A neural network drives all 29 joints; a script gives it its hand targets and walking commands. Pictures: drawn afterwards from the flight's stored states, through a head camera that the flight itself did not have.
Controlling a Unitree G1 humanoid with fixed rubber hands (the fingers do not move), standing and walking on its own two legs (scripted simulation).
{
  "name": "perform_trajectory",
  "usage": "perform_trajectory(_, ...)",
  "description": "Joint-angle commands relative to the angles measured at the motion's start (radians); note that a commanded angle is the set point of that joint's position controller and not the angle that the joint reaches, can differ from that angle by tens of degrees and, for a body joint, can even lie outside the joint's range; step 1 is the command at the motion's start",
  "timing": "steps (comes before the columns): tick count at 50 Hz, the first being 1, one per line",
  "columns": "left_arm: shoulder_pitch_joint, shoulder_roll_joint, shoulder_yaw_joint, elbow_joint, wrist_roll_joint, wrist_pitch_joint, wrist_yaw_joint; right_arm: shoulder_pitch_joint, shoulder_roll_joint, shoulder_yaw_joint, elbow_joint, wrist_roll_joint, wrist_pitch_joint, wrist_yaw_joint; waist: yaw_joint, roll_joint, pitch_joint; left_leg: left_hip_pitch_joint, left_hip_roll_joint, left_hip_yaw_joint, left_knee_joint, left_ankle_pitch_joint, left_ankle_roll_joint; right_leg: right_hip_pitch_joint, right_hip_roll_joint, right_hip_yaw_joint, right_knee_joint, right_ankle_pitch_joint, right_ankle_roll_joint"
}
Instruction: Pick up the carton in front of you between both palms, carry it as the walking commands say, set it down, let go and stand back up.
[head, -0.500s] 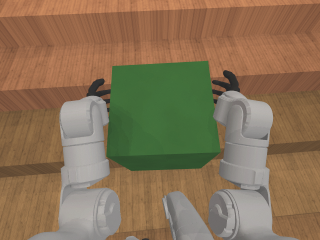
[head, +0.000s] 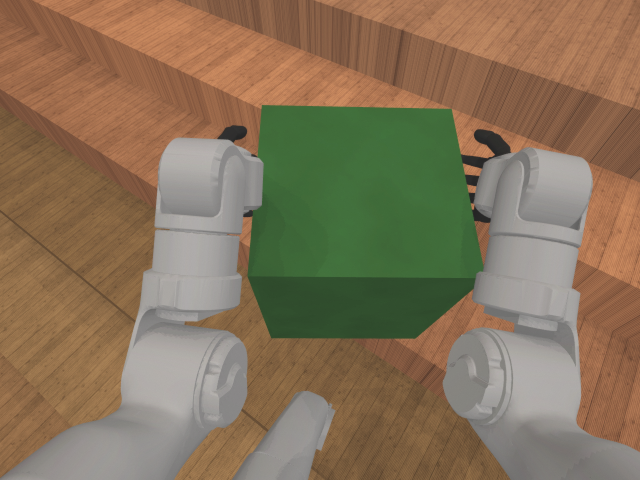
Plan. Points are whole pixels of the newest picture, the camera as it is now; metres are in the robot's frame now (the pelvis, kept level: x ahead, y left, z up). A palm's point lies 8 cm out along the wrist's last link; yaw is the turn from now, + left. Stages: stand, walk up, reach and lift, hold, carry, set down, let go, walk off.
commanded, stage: carry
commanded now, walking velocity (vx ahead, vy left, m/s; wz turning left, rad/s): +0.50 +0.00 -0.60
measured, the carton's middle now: (349, 238) +0.40 +0.07 +0.05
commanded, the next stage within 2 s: none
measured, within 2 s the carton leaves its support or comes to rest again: neither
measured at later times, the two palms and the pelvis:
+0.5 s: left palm out of the picture +0.83 +0.19 +0.17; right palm out of the picture +0.84 -0.09 +0.19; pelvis +0.38 +0.04 +0.14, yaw -7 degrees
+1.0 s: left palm out of the picture +1.31 +0.00 +0.68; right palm out of the picture +1.20 -0.26 +0.71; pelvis +0.93 +0.02 +0.45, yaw -23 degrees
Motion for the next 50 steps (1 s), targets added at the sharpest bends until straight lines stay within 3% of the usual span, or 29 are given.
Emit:
perform_trajectory(1, -0.988, -1.167, -0.400, -0.096, -0.573, -0.061, -0.618, -0.767, 0.898, 0.406, -0.109, 0.271, -0.022, 0.153, -0.079, -0.179, -0.448, -0.034, 0.079, 0.165, -0.587, 0.097, 0.014, 0.514, -0.176, 0.229, -0.352, 0.944, -0.183)
perform_trajectory(4, -0.808, -1.122, -0.287, 0.183, -0.446, -0.043, -0.633, -0.562, 0.921, 0.391, 0.122, 0.194, -0.009, 0.150, -0.222, -0.336, -0.586, 0.787, -0.044, 0.360, -1.000, 0.475, 0.003, 0.120, -0.102, 0.077, -0.150, 1.419, -0.142)
perform_trajectory(5, -0.777, -1.142, -0.261, 0.274, -0.425, -0.049, -0.646, -0.509, 0.948, 0.396, 0.172, 0.184, -0.032, 0.156, -0.371, -0.188, -0.664, 1.119, 0.008, 0.262, -1.313, 0.742, 0.043, 0.037, -0.061, -0.011, 0.262, 1.467, -0.039)
perform_trajectory(7, -0.637, -1.151, -0.202, 0.399, -0.332, -0.091, -0.655, -0.336, 1.001, 0.393, 0.339, 0.175, -0.064, 0.178, -0.530, 0.249, -0.511, 1.940, 0.216, -0.063, -1.568, 1.692, 0.127, -0.885, 0.231, 0.020, 1.131, -0.294, 0.054)
perform_trajectory(8, -0.645, -1.163, -0.210, 0.328, -0.335, -0.120, -0.650, -0.397, 1.056, 0.452, 0.226, 0.243, -0.098, 0.183, -0.565, 0.387, -0.505, 2.295, 0.383, -0.217, -1.264, 2.569, 0.210, -1.386, 0.297, 0.062, 1.604, -0.655, 0.011)
perform_trajectory(9, -0.676, -1.170, -0.234, 0.187, -0.314, -0.135, -0.653, -0.533, 1.146, 0.538, 0.028, 0.330, -0.121, 0.185, -0.581, 0.350, -0.570, 2.297, 0.491, -0.302, -1.207, 2.617, 0.244, -1.543, 0.262, 0.177, 1.856, -0.741, -0.045)
perform_trajectory(13, -0.858, -0.778, -0.185, -0.053, -0.244, -0.095, -0.522, -0.907, 1.126, 0.630, -0.357, 0.589, -0.061, 0.171, -0.375, -0.064, -0.452, 1.408, 0.387, -0.013, -1.500, 1.645, -0.043, -1.165, 0.053, 0.162, 1.159, -0.812, -0.177)
perform_trajectory(15, -0.872, -0.633, -0.220, -0.225, -0.184, -0.126, -0.464, -0.737, 1.132, 0.625, -0.229, 0.591, -0.003, 0.202, 0.040, 0.051, -0.652, 0.464, 0.299, 0.226, -1.258, 2.051, -0.045, 0.319, 0.257, -0.094, 0.466, 0.185, -0.179)
perform_trajectory(16, -0.839, -0.681, -0.266, -0.283, -0.151, -0.136, -0.467, -0.886, 1.151, 0.649, -0.316, 0.609, -0.014, 0.220, 0.298, -0.009, -0.803, 0.232, 0.167, 0.201, -0.513, 1.675, -0.101, 0.686, 0.227, 0.233, 0.193, 0.366, -0.274)
perform_trajectory(17, -0.858, -0.710, -0.316, -0.303, -0.102, -0.155, -0.466, -0.998, 1.263, 0.730, -0.299, 0.628, -0.001, 0.244, 0.186, -0.400, -0.844, 0.147, -0.120, 0.156, 0.033, 0.256, -0.183, 0.703, 0.060, 0.722, -0.170, 0.625, -0.333)
perform_trajectory(18, -0.725, -0.667, -0.310, -0.260, -0.092, -0.150, -0.468, -1.081, 1.186, 0.751, -0.403, 0.681, 0.004, 0.247, 0.033, -0.501, -1.031, 0.281, -0.158, 0.003, 0.288, 0.154, -0.169, 0.713, 0.042, 0.922, -0.302, 1.027, -0.301)
perform_trajectory(19, -0.692, -0.781, -0.357, -0.255, -0.139, -0.116, -0.483, -0.996, 1.050, 0.653, -0.440, 0.610, -0.008, 0.216, -0.045, -0.374, -0.947, -0.033, -0.099, -0.097, 0.440, 0.116, -0.173, 1.046, -0.082, 0.794, -0.150, 1.754, -0.282)
perform_trajectory(20, -0.687, -0.836, -0.412, -0.336, -0.223, -0.121, -0.480, -0.819, 1.006, 0.610, -0.380, 0.490, -0.008, 0.195, 0.033, -0.228, -0.942, -0.376, -0.093, -0.052, 0.463, -0.029, -0.117, 1.287, -0.041, 0.795, -0.021, 1.931, -0.179)
perform_trajectory(22, -0.776, -0.948, -0.528, -0.554, -0.403, -0.130, -0.505, -0.436, 0.939, 0.414, -0.281, 0.236, -0.054, 0.162, -0.068, -0.167, -1.233, -0.447, -0.043, -0.068, 0.386, 0.058, 0.001, 1.499, -0.132, 0.687, 0.092, 1.865, -0.133)
perform_trajectory(24, -0.818, -1.068, -0.581, -0.655, -0.458, -0.180, -0.515, -0.497, 0.953, 0.461, -0.468, 0.235, -0.116, 0.164, -0.019, 0.068, -1.040, -0.142, -0.031, 0.216, -0.028, -0.066, -0.048, 0.998, 0.012, 0.452, -0.172, 1.694, -0.076)
perform_trajectory(26, -0.771, -1.021, -0.641, -0.687, -0.494, -0.206, -0.530, -0.411, 0.868, 0.433, -0.448, 0.188, -0.185, 0.144, -0.074, 0.019, -0.905, 0.063, -0.023, 0.248, -0.423, -0.136, -0.097, 0.740, -0.002, 0.340, -0.296, 1.850, -0.095)
perform_trajectory(28, -0.791, -1.019, -0.718, -0.717, -0.525, -0.230, -0.528, -0.499, 0.834, 0.516, -0.588, 0.210, -0.230, 0.145, -0.280, 0.125, -0.957, 0.861, -0.096, 0.205, -0.897, 0.279, -0.013, 0.202, 0.073, 0.257, 0.063, 2.249, -0.005)
perform_trajectory(29, -0.615, -1.066, -0.734, -0.555, -0.459, -0.222, -0.529, -0.365, 0.874, 0.590, -0.474, 0.205, -0.226, 0.151, -0.454, 0.363, -0.919, 1.434, 0.039, 0.028, -1.295, 0.866, 0.024, -0.322, 0.270, 0.265, 0.637, 0.935, 0.043)
perform_trajectory(30, -0.542, -1.042, -0.760, -0.489, -0.429, -0.244, -0.546, -0.238, 0.885, 0.643, -0.365, 0.192, -0.240, 0.161, -0.534, 0.363, -0.861, 1.760, 0.219, -0.135, -1.336, 1.072, 0.117, -0.679, 0.275, 0.346, 1.101, 0.020, 0.059)
perform_trajectory(31, -0.615, -1.048, -0.800, -0.528, -0.486, -0.261, -0.571, -0.323, 0.911, 0.706, -0.378, 0.197, -0.263, 0.157, -0.498, 0.397, -1.115, 1.993, 0.437, -0.390, -0.971, 1.844, 0.227, -0.784, 0.297, 0.446, 1.456, -0.118, -0.014)
perform_trajectory(33, -0.549, -0.954, -0.747, -0.562, -0.412, -0.271, -0.565, -0.258, 1.065, 0.854, -0.398, 0.295, -0.240, 0.178, -0.469, -0.084, -1.025, 2.011, 0.381, -0.421, -1.082, 1.650, 0.172, -0.999, 0.267, 0.385, 1.471, -0.100, -0.140)
perform_trajectory(35, -0.464, -0.877, -0.676, -0.624, -0.335, -0.258, -0.540, -0.376, 1.144, 0.920, -0.596, 0.441, -0.207, 0.211, -0.343, -0.252, -0.825, 1.724, 0.303, -0.138, -1.177, 1.403, -0.044, -0.872, 0.165, 0.186, 1.143, -0.102, -0.101)
perform_trajectory(36, -0.367, -0.849, -0.623, -0.588, -0.310, -0.242, -0.528, -0.397, 1.143, 0.958, -0.662, 0.492, -0.180, 0.223, -0.309, -0.328, -0.717, 1.473, 0.250, -0.075, -1.279, 1.379, -0.039, -0.719, 0.181, 0.087, 0.948, -0.094, -0.099)
perform_trajectory(40, -0.122, -0.756, -0.528, -0.124, -0.068, -0.138, -0.521, -0.229, 1.024, 0.904, -0.216, 0.486, -0.068, 0.293, -0.402, 0.068, -0.525, 1.189, 0.181, 0.117, -1.289, 1.723, -0.067, -0.472, 0.150, -0.113, 0.412, 0.040, -0.113)
perform_trajectory(42, -0.341, -0.792, -0.564, -0.118, -0.067, -0.145, -0.526, -0.404, 1.089, 0.887, -0.118, 0.550, -0.071, 0.351, -0.173, 0.057, -0.565, 0.485, 0.195, 0.140, -1.139, 1.721, -0.082, 0.392, 0.184, -0.076, 0.169, 0.278, -0.197)
perform_trajectory(43, -0.453, -0.795, -0.578, -0.141, -0.050, -0.162, -0.518, -0.607, 1.154, 0.849, -0.062, 0.586, -0.066, 0.383, 0.080, -0.219, -0.570, -0.007, 0.008, 0.076, -0.379, 0.546, -0.200, 0.694, -0.008, 0.351, 0.027, 0.537, -0.434)
perform_trajectory(44, -0.449, -0.679, -0.508, -0.039, -0.027, -0.171, -0.500, -0.695, 1.153, 0.791, 0.035, 0.603, -0.044, 0.407, 0.069, -0.316, -0.709, -0.093, -0.076, 0.019, 0.120, 0.030, -0.190, 0.725, -0.161, 0.786, -0.023, 0.941, -0.560)
perform_trajectory(46, -0.701, -0.750, -0.540, -0.089, -0.148, -0.144, -0.503, -0.669, 1.136, 0.692, 0.209, 0.610, -0.033, 0.404, -0.078, -0.002, -0.531, -0.200, -0.053, -0.043, 0.207, 0.063, -0.095, 0.591, -0.179, 0.781, -0.210, 0.586, -0.461)
perform_trajectory(50, -0.910, -0.847, -0.480, -0.027, -0.331, -0.080, -0.491, -0.683, 0.981, 0.457, 0.334, 0.478, 0.052, 0.342, -0.152, 0.087, -0.245, -0.288, 0.108, -0.080, 0.188, -0.174, -0.058, 0.200, -0.205, 0.720, -0.365, 0.400, -0.357)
